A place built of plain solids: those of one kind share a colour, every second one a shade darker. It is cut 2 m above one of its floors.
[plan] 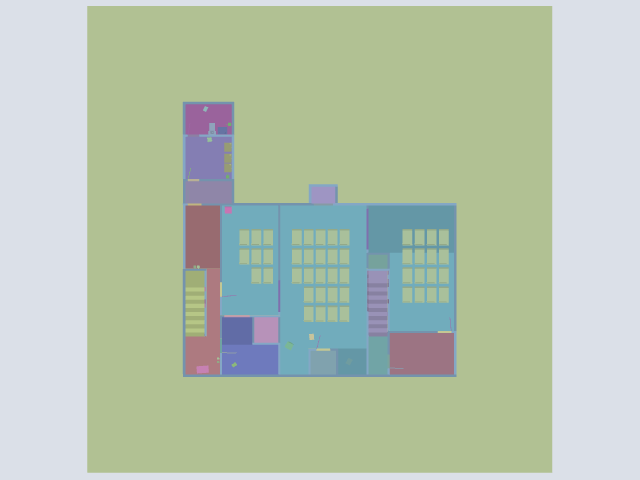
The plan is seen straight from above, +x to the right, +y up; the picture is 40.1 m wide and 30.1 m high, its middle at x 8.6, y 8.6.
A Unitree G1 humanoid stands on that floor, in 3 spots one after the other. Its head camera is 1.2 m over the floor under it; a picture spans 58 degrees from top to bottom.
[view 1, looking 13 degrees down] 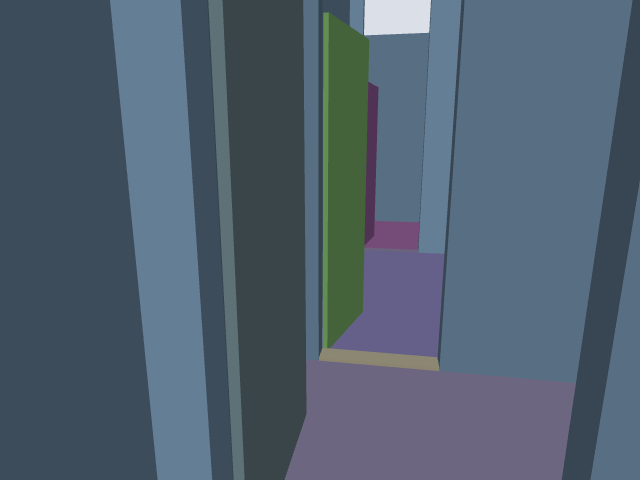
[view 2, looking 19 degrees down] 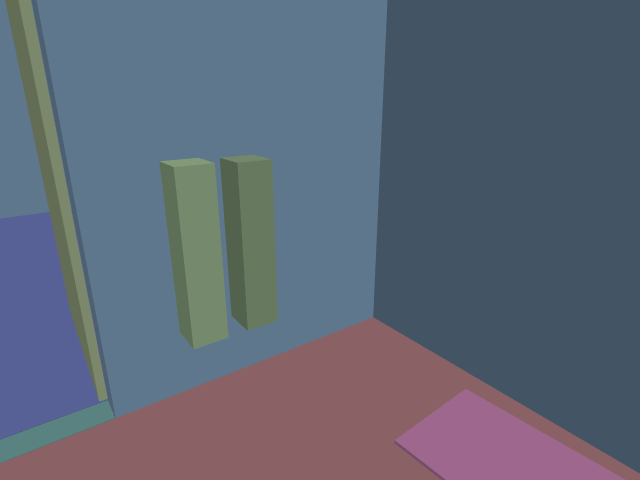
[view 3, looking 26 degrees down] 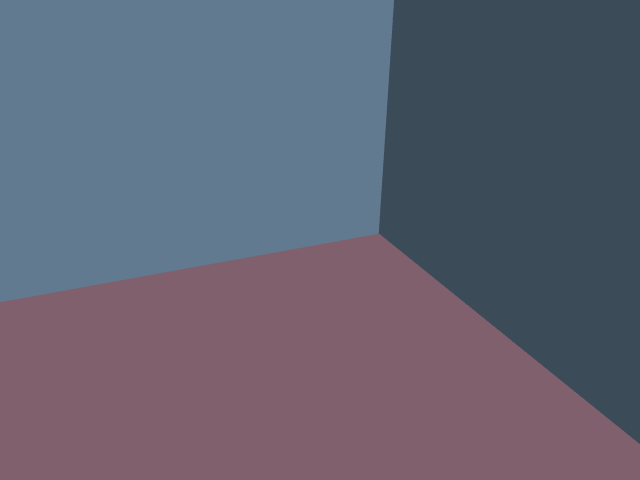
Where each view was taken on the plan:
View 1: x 0.74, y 9.89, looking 100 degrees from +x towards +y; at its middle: wall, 2.55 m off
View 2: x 0.76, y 1.67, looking -36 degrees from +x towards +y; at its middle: wall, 2.05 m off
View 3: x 14.78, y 1.48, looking -22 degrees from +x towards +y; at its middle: wall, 2.67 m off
